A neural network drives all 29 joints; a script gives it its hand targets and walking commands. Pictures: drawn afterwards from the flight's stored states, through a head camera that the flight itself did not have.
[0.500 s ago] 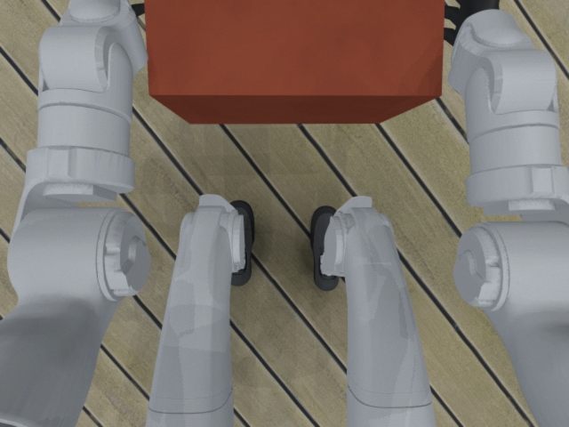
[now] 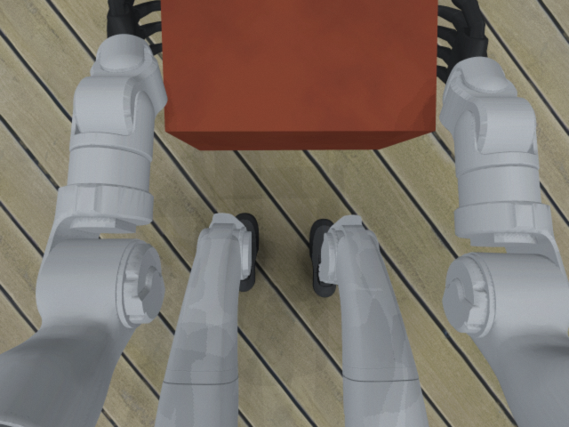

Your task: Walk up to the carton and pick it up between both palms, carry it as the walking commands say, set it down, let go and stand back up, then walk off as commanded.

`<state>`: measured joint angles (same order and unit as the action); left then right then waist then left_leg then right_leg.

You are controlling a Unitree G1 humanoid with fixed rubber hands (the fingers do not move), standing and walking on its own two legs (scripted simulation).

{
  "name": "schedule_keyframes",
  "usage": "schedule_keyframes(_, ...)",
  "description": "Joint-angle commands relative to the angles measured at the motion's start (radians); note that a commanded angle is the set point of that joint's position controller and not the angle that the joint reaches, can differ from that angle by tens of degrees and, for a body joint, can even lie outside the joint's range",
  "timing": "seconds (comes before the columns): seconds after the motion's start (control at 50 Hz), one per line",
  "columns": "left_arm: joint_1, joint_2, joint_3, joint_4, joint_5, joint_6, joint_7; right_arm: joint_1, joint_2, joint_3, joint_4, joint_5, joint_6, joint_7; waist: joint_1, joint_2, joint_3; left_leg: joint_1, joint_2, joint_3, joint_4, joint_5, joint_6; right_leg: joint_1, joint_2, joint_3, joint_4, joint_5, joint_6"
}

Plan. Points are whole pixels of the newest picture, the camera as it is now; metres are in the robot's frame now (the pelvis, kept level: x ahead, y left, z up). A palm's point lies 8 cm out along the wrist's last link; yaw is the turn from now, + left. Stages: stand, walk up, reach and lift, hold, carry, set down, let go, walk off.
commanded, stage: reach and lift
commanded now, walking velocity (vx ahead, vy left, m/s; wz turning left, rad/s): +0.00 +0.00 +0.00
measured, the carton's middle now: (294, 52) +0.55 -0.01 -0.16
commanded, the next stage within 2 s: none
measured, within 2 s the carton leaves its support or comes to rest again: neither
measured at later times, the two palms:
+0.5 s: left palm (36, 24) +0.49 +0.19 +0.04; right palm (514, 40) +0.48 -0.17 +0.03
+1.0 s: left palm out of the picture +0.47 +0.19 +0.13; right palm out of the picture +0.46 -0.19 +0.12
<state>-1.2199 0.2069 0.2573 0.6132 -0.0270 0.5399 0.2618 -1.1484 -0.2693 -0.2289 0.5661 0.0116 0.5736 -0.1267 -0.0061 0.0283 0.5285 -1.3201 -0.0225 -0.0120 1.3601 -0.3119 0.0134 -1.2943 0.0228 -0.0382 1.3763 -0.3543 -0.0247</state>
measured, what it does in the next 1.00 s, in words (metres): rises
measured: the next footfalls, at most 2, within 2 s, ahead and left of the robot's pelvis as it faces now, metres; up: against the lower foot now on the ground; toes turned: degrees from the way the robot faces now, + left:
none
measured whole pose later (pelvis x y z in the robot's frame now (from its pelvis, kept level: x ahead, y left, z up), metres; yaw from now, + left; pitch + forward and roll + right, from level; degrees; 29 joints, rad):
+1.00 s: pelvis +0.14 +0.01 +0.14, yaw +1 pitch +22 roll -1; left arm -0.43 -0.04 0.30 0.62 0.12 0.49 0.16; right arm -0.41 -0.07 -0.28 0.63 -0.18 0.52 0.11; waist -0.01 0.03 -0.34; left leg -0.82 -0.04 -0.03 0.66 -0.22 0.03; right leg -0.78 0.02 -0.01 0.65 -0.25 -0.01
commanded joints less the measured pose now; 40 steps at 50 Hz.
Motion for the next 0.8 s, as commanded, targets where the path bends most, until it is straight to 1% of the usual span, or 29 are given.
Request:
schedule_keyframes(0.0,-0.691,-1.008,-0.600,-0.444,-0.273,-0.058,-0.552,-0.738,1.150,0.595,-0.474,0.276,-0.077,0.389,-0.009,-0.063,-2.859,0.800,-0.123,0.035,-0.141,0.297,-0.001,1.018,0.091,0.133,-0.187,0.381,0.042)
schedule_keyframes(0.06,-0.625,-1.036,-0.583,-0.428,-0.266,-0.069,-0.566,-0.802,1.166,0.637,-0.578,0.279,-0.100,0.375,0.034,-0.085,-2.863,0.826,-0.134,0.040,-0.169,0.310,0.013,1.076,0.087,0.130,-0.203,0.388,0.047)
schedule_keyframes(0.08,-0.657,-1.043,-0.586,-0.446,-0.262,-0.074,-0.565,-0.786,1.197,0.629,-0.520,0.280,-0.099,0.375,0.032,-0.085,-2.840,0.789,-0.135,0.028,-0.173,0.264,0.013,1.071,0.088,0.151,-0.217,0.350,0.042)
schedule_keyframes(0.1,-0.636,-1.049,-0.548,-0.360,-0.250,-0.080,-0.571,-0.722,1.193,0.566,-0.411,0.235,-0.098,0.380,-0.010,-0.084,-2.716,0.771,-0.129,0.019,-0.195,0.213,0.014,1.023,0.083,0.142,-0.238,0.290,0.039)
schedule_keyframes(0.18,-0.618,-1.084,-0.507,-0.265,-0.197,-0.100,-0.594,-0.741,1.219,0.536,-0.354,0.219,-0.128,0.409,0.031,-0.057,-2.604,0.773,-0.128,0.030,-0.248,0.091,0.020,0.961,0.080,0.139,-0.303,0.136,0.029)
schedule_keyframes(0.2,-0.631,-1.056,-0.477,-0.202,-0.186,-0.105,-0.604,-0.677,1.227,0.478,-0.223,0.182,-0.121,0.416,-0.004,-0.063,-2.454,0.698,-0.123,0.021,-0.269,0.013,0.024,0.910,0.072,0.138,-0.314,0.065,0.032)
schedule_keyframes(0.22,-0.610,-1.093,-0.482,-0.160,-0.182,-0.101,-0.618,-0.686,1.233,0.485,-0.255,0.181,-0.131,0.419,-0.001,-0.062,-2.484,0.718,-0.124,0.029,-0.281,0.005,0.024,0.933,0.072,0.136,-0.330,0.046,0.033)
schedule_keyframes(0.28,-0.583,-1.096,-0.463,-0.089,-0.136,-0.096,-0.629,-0.620,1.245,0.411,-0.087,0.150,-0.121,0.454,-0.015,-0.035,-2.328,0.764,-0.099,0.003,-0.351,-0.090,0.023,0.794,0.072,0.094,-0.366,-0.052,0.026)
schedule_keyframes(0.3,-0.603,-1.120,-0.453,-0.035,-0.126,-0.090,-0.630,-0.623,1.184,0.347,-0.027,0.114,-0.127,0.469,-0.057,-0.005,-2.168,0.734,-0.090,-0.005,-0.358,-0.161,0.013,0.679,0.069,0.083,-0.380,-0.117,0.015)
schedule_keyframes(0.32,-0.589,-1.099,-0.440,-0.008,-0.102,-0.086,-0.641,-0.628,1.187,0.338,-0.039,0.118,-0.125,0.486,-0.021,0.033,-2.144,0.753,-0.088,-0.001,-0.383,-0.213,0.015,0.666,0.074,0.079,-0.392,-0.159,0.013)
schedule_keyframes(0.34,-0.591,-1.154,-0.458,0.018,-0.117,-0.078,-0.647,-0.677,1.156,0.357,-0.076,0.123,-0.133,0.501,-0.048,0.019,-2.158,0.782,-0.085,-0.022,-0.387,-0.249,0.009,0.645,0.072,0.068,-0.406,-0.199,0.008)
schedule_keyframes(0.38,-0.663,-1.091,-0.478,-0.087,-0.127,-0.085,-0.642,-0.679,1.166,0.387,-0.085,0.132,-0.122,0.517,-0.026,0.010,-2.215,0.846,-0.084,-0.022,-0.409,-0.217,0.011,0.685,0.078,0.063,-0.412,-0.167,0.014)
schedule_keyframes(0.4,-0.621,-1.131,-0.471,-0.034,-0.134,-0.072,-0.640,-0.752,1.127,0.401,-0.166,0.143,-0.133,0.515,-0.036,-0.007,-2.209,0.885,-0.081,-0.033,-0.419,-0.192,0.011,0.697,0.079,0.052,-0.412,-0.133,0.014)
schedule_keyframes(0.42,-0.635,-1.169,-0.545,-0.167,-0.159,-0.076,-0.632,-0.705,1.129,0.397,-0.202,0.145,-0.141,0.517,-0.071,0.043,-2.356,1.024,-0.080,-0.051,-0.418,-0.073,-0.004,0.726,0.092,0.036,-0.398,0.020,0.002)
schedule_keyframes(0.44,-0.639,-1.162,-0.535,-0.134,-0.147,-0.076,-0.625,-0.632,1.113,0.318,-0.085,0.103,-0.140,0.527,-0.107,0.075,-2.171,0.963,-0.073,-0.071,-0.432,-0.136,-0.015,0.602,0.093,0.036,-0.406,-0.022,-0.012)
schedule_keyframes(0.46,-0.572,-1.198,-0.521,-0.120,-0.158,-0.074,-0.629,-0.633,1.127,0.365,-0.160,0.124,-0.146,0.525,-0.089,0.071,-2.226,0.994,-0.081,-0.050,-0.435,-0.077,-0.012,0.703,0.087,0.048,-0.429,0.025,-0.010)
schedule_keyframes(0.5,-0.555,-1.212,-0.535,-0.136,-0.149,-0.073,-0.626,-0.562,1.140,0.317,-0.088,0.096,-0.143,0.544,-0.101,0.090,-2.171,1.027,-0.066,-0.086,-0.477,-0.109,-0.022,0.645,0.095,0.037,-0.438,0.024,-0.019)
schedule_keyframes(0.52,-0.509,-1.208,-0.477,-0.060,-0.115,-0.068,-0.626,-0.586,1.134,0.302,-0.072,0.085,-0.141,0.550,-0.082,0.042,-2.049,0.966,-0.059,-0.090,-0.489,-0.158,-0.013,0.625,0.091,0.036,-0.451,-0.032,-0.016)
schedule_keyframes(0.54,-0.448,-1.206,-0.430,0.030,-0.065,-0.054,-0.624,-0.482,1.098,0.203,0.061,0.024,-0.132,0.562,-0.092,0.072,-1.863,0.949,-0.047,-0.119,-0.533,-0.190,-0.016,0.505,0.097,0.018,-0.456,-0.045,-0.020)
schedule_keyframes(0.56,-0.415,-1.242,-0.442,0.013,-0.074,-0.060,-0.624,-0.437,1.112,0.213,0.052,0.026,-0.136,0.573,-0.102,0.080,-1.862,0.999,-0.042,-0.122,-0.548,-0.167,-0.026,0.527,0.093,0.022,-0.481,-0.017,-0.029)
schedule_keyframes(0.58,-0.295,-1.226,-0.358,0.124,0.001,-0.051,-0.625,-0.372,1.118,0.157,0.131,-0.009,-0.130,0.586,-0.060,0.094,-1.699,0.943,-0.039,-0.095,-0.561,-0.175,-0.020,0.473,0.091,0.028,-0.510,-0.068,-0.032)
schedule_keyframes(0.64,-0.217,-1.231,-0.304,0.072,0.021,-0.069,-0.633,-0.327,1.116,0.157,0.101,-0.018,-0.135,0.603,-0.047,0.072,-1.582,0.911,-0.035,-0.065,-0.585,-0.042,-0.011,0.541,0.081,0.040,-0.552,0.039,-0.025)
schedule_keyframes(0.66,-0.106,-1.212,-0.235,0.132,0.059,-0.067,-0.637,-0.243,1.139,0.142,0.106,-0.051,-0.131,0.600,-0.023,0.003,-1.519,0.870,-0.048,-0.024,-0.600,0.062,-0.006,0.606,0.081,0.037,-0.596,0.097,-0.018)
schedule_keyframes(0.68,-0.129,-1.216,-0.251,0.061,0.042,-0.081,-0.639,-0.228,1.152,0.142,0.069,-0.042,-0.139,0.588,-0.029,0.033,-1.538,0.867,-0.048,-0.011,-0.612,0.108,-0.011,0.686,0.076,0.044,-0.608,0.160,-0.016)
schedule_keyframes(0.7,-0.025,-1.224,-0.201,0.133,0.060,-0.072,-0.641,-0.224,1.140,0.171,0.034,-0.048,-0.137,0.584,0.004,-0.018,-1.471,0.844,-0.049,-0.008,-0.622,0.153,-0.003,0.715,0.067,0.053,-0.629,0.170,-0.009)
schedule_keyframes(0.72,-0.010,-1.155,-0.164,0.117,0.086,-0.078,-0.644,-0.121,1.183,0.130,0.134,-0.071,-0.116,0.577,0.007,-0.046,-1.400,0.799,-0.044,0.009,-0.643,0.179,0.006,0.761,0.062,0.067,-0.655,0.220,0.006)
schedule_keyframes(0.74,0.009,-1.185,-0.213,0.092,0.066,-0.082,-0.651,-0.134,1.182,0.185,0.045,-0.052,-0.130,0.570,-0.001,-0.047,-1.477,0.859,-0.050,0.014,-0.646,0.230,-0.001,0.801,0.064,0.058,-0.653,0.273,0.009)
schedule_keyframes(0.76,0.035,-1.171,-0.223,0.079,0.077,-0.090,-0.655,-0.096,1.204,0.189,0.047,-0.036,-0.136,0.568,0.027,-0.026,-1.454,0.844,-0.048,0.022,-0.659,0.255,0.001,0.852,0.059,0.075,-0.665,0.307,0.015)
schedule_keyframes(0.78,0.078,-1.158,-0.238,0.073,0.072,-0.081,-0.650,-0.040,1.211,0.194,0.051,-0.032,-0.125,0.562,0.015,-0.046,-1.431,0.909,-0.048,-0.003,-0.683,0.310,0.005,0.853,0.061,0.066,-0.685,0.357,0.022)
